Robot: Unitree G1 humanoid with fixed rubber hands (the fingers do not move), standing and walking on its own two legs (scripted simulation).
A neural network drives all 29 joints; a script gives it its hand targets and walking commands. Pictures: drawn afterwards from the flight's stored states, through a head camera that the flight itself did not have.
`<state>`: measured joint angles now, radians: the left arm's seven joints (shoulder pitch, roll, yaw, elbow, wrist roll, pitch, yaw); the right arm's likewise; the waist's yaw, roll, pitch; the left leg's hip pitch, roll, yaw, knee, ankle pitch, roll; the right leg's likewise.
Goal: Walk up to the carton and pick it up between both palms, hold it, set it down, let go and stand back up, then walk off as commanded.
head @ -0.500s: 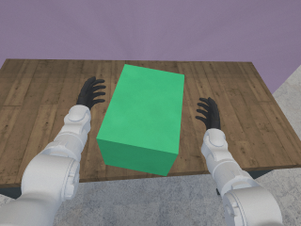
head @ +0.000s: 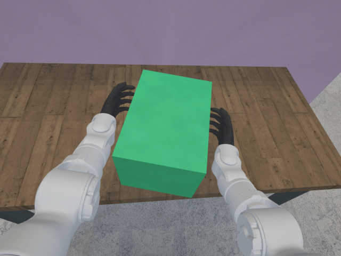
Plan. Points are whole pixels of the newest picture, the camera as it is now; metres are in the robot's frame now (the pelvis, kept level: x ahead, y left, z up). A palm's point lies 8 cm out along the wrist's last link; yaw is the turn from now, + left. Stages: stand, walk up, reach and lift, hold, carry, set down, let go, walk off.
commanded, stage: reach and lift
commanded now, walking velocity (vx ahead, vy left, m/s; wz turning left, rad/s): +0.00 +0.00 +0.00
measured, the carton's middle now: (167, 132) +0.43 +0.00 -0.01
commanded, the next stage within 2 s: none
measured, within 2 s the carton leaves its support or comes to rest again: leaves its support in 1.98 s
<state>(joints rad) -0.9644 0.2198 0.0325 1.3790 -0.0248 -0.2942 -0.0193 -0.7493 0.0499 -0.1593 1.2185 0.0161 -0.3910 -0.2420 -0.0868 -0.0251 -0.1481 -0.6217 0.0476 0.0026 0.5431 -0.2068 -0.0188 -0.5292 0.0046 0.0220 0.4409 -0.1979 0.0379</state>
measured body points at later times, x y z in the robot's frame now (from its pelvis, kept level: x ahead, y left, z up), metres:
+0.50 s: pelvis +0.02 -0.01 +0.01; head +0.07 +0.02 +0.46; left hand +0.46 +0.14 +0.05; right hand +0.39 -0.14 +0.03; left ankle +0.02 +0.12 -0.73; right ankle -0.01 -0.15 -0.73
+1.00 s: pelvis +0.02 -0.01 +0.01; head +0.08 +0.02 +0.46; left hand +0.46 +0.14 +0.05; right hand +0.39 -0.14 +0.03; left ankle +0.02 +0.12 -0.73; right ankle +0.00 -0.15 -0.73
